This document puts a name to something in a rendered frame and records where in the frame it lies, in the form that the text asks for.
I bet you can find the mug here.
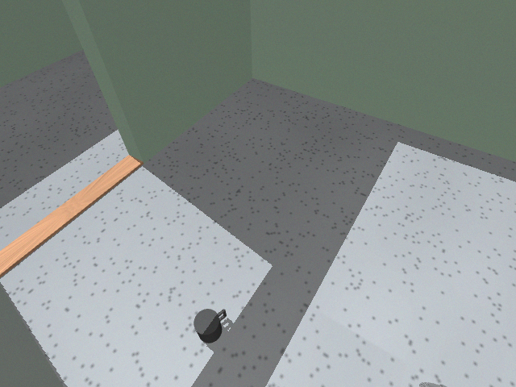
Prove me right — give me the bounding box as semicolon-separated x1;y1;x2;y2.
193;309;227;343

